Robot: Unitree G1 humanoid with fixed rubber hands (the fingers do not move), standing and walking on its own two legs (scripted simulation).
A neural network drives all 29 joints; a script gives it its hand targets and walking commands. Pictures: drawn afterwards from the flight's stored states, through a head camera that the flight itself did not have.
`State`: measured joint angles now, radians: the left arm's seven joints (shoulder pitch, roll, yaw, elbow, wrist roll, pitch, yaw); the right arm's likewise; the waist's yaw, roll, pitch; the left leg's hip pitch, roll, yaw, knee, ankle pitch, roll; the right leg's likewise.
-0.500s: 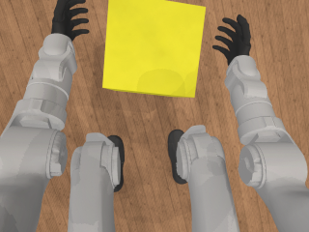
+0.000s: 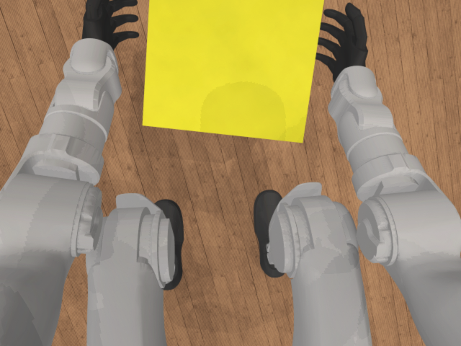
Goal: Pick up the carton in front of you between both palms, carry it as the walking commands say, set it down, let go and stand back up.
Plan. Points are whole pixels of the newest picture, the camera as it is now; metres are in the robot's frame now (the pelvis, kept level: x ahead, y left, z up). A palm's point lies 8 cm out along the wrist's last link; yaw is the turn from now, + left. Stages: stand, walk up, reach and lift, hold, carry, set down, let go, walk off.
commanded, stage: reach and lift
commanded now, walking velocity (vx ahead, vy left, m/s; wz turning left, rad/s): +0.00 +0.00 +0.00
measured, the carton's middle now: (226, 73) +0.50 -0.02 -0.25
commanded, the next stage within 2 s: none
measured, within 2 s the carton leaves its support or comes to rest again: leaves its support in 0.48 s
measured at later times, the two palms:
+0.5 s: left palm (120, 37) +0.53 +0.13 -0.17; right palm (334, 57) +0.50 -0.17 -0.17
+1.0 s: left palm (22, 6) +0.49 +0.14 +0.03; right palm (439, 37) +0.47 -0.16 +0.03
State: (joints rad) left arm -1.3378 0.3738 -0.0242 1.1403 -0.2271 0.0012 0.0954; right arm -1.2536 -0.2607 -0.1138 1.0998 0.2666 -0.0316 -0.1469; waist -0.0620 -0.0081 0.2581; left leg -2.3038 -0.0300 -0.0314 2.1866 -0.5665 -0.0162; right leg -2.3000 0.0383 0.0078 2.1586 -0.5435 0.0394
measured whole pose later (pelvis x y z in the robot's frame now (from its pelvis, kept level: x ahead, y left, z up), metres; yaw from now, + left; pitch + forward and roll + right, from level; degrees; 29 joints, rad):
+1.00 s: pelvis +0.00 +0.00 +0.09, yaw +1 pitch +41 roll -1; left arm -1.06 0.05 0.38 0.86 0.17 0.27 0.08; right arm -0.98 0.00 -0.49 0.75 -0.14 0.28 -0.08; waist -0.04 0.02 -0.15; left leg -2.06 -0.12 -0.07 1.87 -0.52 -0.05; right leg -2.06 0.10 0.07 1.85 -0.51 0.07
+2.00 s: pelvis +0.10 +0.00 +0.36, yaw +1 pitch +15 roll +0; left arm -0.32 -0.12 0.27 0.59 0.16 0.29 0.07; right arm -0.32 0.12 -0.30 0.57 -0.16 0.30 -0.05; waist -0.01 0.00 -0.19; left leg -0.72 -0.08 -0.13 0.83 -0.37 -0.01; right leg -0.72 0.08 0.13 0.82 -0.36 0.02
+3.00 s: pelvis +0.10 +0.00 +0.41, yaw +2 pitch -4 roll +0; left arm -0.27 -0.15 0.26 0.33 0.28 0.65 0.00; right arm -0.28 0.16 -0.26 0.33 -0.28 0.65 0.00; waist 0.00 0.00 -0.01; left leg -0.11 -0.05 -0.14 0.41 -0.22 0.00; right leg -0.12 0.05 0.14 0.41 -0.21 0.00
